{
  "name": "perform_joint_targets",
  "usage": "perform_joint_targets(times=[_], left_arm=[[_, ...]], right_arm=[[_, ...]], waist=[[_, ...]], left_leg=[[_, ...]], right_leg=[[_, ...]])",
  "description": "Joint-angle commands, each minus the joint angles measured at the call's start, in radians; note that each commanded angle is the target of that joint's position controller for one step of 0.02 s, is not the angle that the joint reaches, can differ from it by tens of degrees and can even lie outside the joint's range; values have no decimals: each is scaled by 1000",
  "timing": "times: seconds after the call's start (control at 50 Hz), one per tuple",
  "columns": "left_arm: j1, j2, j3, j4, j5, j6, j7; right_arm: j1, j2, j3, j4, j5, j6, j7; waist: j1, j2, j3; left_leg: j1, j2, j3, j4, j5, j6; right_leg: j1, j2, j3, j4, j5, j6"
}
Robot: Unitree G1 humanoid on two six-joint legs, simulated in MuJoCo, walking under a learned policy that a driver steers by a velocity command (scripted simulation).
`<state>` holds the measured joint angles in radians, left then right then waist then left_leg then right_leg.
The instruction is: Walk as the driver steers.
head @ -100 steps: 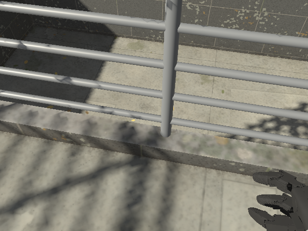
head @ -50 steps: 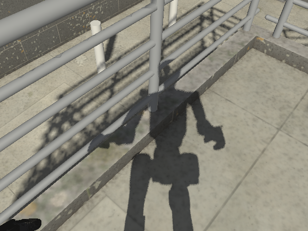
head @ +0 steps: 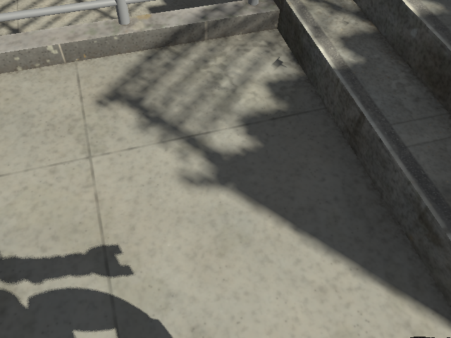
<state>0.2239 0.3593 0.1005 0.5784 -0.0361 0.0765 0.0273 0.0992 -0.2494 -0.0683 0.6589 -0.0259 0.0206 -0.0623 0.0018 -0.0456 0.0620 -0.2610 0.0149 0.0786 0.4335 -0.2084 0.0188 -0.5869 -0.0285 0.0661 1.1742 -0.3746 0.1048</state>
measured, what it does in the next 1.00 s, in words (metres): walks ahead, turning right: right foot, then left foot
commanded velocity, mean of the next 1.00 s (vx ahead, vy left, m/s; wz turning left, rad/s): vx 0.16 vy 0.00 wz -0.88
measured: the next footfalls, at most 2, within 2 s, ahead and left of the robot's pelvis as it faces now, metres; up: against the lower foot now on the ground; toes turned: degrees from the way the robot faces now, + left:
right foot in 0.20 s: +0.04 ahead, -0.16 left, +0.00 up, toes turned -17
left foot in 0.70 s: +0.19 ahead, -0.02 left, +0.00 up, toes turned -51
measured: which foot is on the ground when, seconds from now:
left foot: down 0.00-0.20, up 0.22-0.68, down 0.70-1.00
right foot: up 0.00-0.18, down 0.20-0.70, up 0.72-1.00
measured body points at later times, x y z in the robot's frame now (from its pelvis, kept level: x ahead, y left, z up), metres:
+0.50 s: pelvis +0.03 -0.06 +0.00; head +0.07 -0.12 +0.45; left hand +0.31 +0.12 -0.07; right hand +0.07 -0.40 -0.10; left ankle +0.14 +0.08 -0.67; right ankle +0.00 -0.15 -0.74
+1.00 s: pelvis +0.12 -0.11 +0.01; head +0.13 -0.09 +0.46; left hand +0.43 -0.06 -0.10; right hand -0.09 -0.31 -0.10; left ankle +0.17 +0.02 -0.74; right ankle +0.00 -0.24 -0.67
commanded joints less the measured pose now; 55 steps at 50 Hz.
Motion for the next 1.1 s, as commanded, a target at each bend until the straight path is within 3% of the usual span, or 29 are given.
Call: perform_joint_targets(times=[0.02, 0.1, 0.18, 0.2, 0.22, 0.24, 0.26, 0.28, 0.3, 0.32, 0.4, 0.46, 0.54, 0.58, 0.64, 0.66, 0.68, 0.7, 0.72, 0.74, 0.76, 0.78, 0.88, 0.9, 0.94, 1.0, 1.02, 1.08, 1.1], left_arm=[[-84, 38, 5, -116, -2, -22, -5], [-66, 27, 2, -110, 9, -26, -22], [13, 46, 30, -84, 8, -2, -34], [81, 77, 49, -60, 13, -3, -25], [141, 214, 89, -59, 14, -10, -7], [71, 291, 90, -98, 48, -35, -11], [97, 208, 76, -94, 45, -67, -28], [97, 180, 61, -65, 38, -86, -29], [51, 151, 52, -65, 28, -85, -21], [6, 133, 42, -63, 12, -75, -9], [-60, 145, 31, -83, 37, -64, 9], [-23, 114, 24, -58, 7, -66, 26], [-83, 188, 48, -83, 29, -55, 18], [-86, 172, 37, -91, 30, -45, 10], [-63, 131, 27, -65, -14, -29, 13], [-93, 137, 30, -69, -7, -26, 7], [-120, 124, 23, -76, -9, -23, -6], [-34, 53, 4, -56, -3, -22, -15], [-10, 56, 0, -73, -7, -37, -23], [-65, 126, 9, -87, 2, -68, -25], [-71, 168, 24, -69, 10, -82, -21], [-53, 160, 28, -46, 20, -86, -18], [-90, 24, -18, -35, 17, -111, -25], [-110, 35, -25, -9, 130, -88, -80], [-51, 19, -23, 19, 91, -87, -111], [-147, 37, -27, 16, 79, -112, -122], [-187, -1, -42, 15, 73, -121, -122], [-233, -10, -57, -3, 77, -125, -104], [-193, -3, -54, 2, 76, -127, -98]], right_arm=[[9, -182, -51, -45, -7, 5, 1], [-22, -233, -77, -28, 24, -5, 14], [-12, -211, -79, -5, 70, -28, 41], [30, -167, -69, 14, 67, -28, 49], [55, -132, -62, -9, 21, -30, 61], [-17, -101, -43, -94, -13, -33, 58], [-92, -157, -55, -98, -2, -33, 46], [-123, -145, -51, -109, 14, -31, 38], [-105, -152, -53, -92, 11, -30, 32], [-89, -150, -50, -91, 2, -29, 23], [-44, -143, -46, -61, -10, -39, 27], [-56, -124, -38, -73, 8, -35, 28], [-97, -120, -41, -66, 11, -41, 23], [-123, -111, -30, -77, 10, -42, 22], [-64, -130, -35, -77, 19, -59, 53], [-21, -141, -41, -68, 21, -63, 62], [39, -153, -52, -51, 21, -63, 68], [70, -191, -64, -50, 18, -55, 68], [117, -228, -65, -67, 0, -50, 62], [97, -228, -71, -72, -16, -70, 62], [45, -185, -61, -89, 2, -82, 53], [48, -169, -55, -84, 30, -86, 47], [218, -137, -39, -35, 26, -108, 58], [244, -178, -50, 12, -21, -96, 79], [239, -197, -57, 28, 7, -93, 89], [275, -218, -64, 53, 17, -111, 83], [283, -182, -52, 64, 20, -113, 84], [340, -175, -42, 117, 22, -99, 78], [355, -192, -45, 133, 27, -91, 80]], waist=[[-46, 203, -129], [-30, 210, -130], [26, 183, -138], [54, 101, -149], [51, -206, -130], [11, -353, -219], [86, -174, -269], [67, -127, -227], [40, -62, -195], [13, -58, -186], [-21, -48, -201], [-10, -95, -182], [3, -97, -171], [26, -137, -207], [26, -146, -209], [-2, -149, -198], [-34, -101, -220], [-9, 80, -266], [-7, 272, -235], [-13, 328, -168], [-7, 276, -124], [-9, 232, -113], [-64, 159, -17], [-60, 79, -12], [-22, 185, 10], [-52, 196, 36], [-59, 217, 38], [-79, 224, -2], [-52, 243, -5]], left_leg=[[217, 260, -127, -138, 263, 209], [150, 290, -15, -131, 218, 156], [127, 315, 58, 18, 175, 70], [58, 269, 103, 161, 144, 18], [-244, 143, 179, 496, -226, -80], [-495, 22, 22, 734, -488, -131], [-514, 19, -103, 841, -446, -108], [-536, 25, -134, 836, -362, -77], [-532, 40, -152, 806, -284, -66], [-493, 47, -174, 750, -225, -58], [-404, -20, -174, 679, -94, -78], [-399, -58, -200, 504, -90, -110], [-279, -113, -185, 374, -88, -109], [-279, -114, -209, 327, -107, -94], [-219, -94, -241, 171, -115, -61], [-122, -85, -229, 91, -55, -39], [37, -60, -200, -17, 33, -8], [252, 109, -347, -64, -83, 59], [305, 288, -627, -186, -389, 177], [209, 365, -793, -245, -585, 241], [184, 325, -713, -239, -579, 203], [180, 272, -617, -236, -543, 155], [116, 191, -444, -282, -459, 154], [58, 179, -398, -287, -433, 114], [77, 192, -350, -305, -402, 95], [51, 211, -266, -336, -321, 80], [58, 205, -242, -332, -241, 89], [115, 223, -189, -263, -70, 120], [102, 246, -191, -219, 72, 139]], right_leg=[[-89, -50, -56, -92, 8, 7], [85, -69, -109, -316, 56, -29], [290, -18, -163, -590, 129, -107], [426, 9, -119, -704, 210, -148], [638, -165, 191, -762, 698, -241], [667, -339, 524, -757, 801, -455], [663, -326, 479, -790, 711, -474], [638, -276, 412, -782, 651, -426], [604, -234, 359, -777, 592, -373], [543, -211, 337, -785, 547, -343], [459, -141, 334, -795, 503, -322], [468, -102, 371, -775, 460, -317], [360, -68, 422, -738, 462, -298], [435, -80, 483, -697, 583, -298], [481, -67, 565, -665, 551, -283], [413, -42, 573, -657, 476, -278], [302, 9, 530, -650, 241, -254], [123, 119, 409, -481, -235, -214], [-102, 221, 205, -270, -284, -186], [-190, 113, 174, -126, -165, -159], [-200, 53, 132, -72, -89, -139], [-195, 27, 102, -34, -44, -112], [-217, 17, 29, 3, 92, -89], [-157, 81, 67, -20, 129, -104], [-163, 79, 70, -69, 163, -110], [-64, 41, 1, -318, 211, -82], [-20, 23, -22, -406, 194, -98], [124, 25, -116, -619, 46, -155], [205, 47, -139, -654, 60, -183]])
Velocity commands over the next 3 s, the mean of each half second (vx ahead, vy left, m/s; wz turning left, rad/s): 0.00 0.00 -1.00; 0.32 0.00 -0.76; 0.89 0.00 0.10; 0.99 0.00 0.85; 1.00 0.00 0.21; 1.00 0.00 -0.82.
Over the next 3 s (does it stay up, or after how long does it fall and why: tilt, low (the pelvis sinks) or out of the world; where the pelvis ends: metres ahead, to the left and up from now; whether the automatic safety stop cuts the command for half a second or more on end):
stays up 0.74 -0.43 -0.01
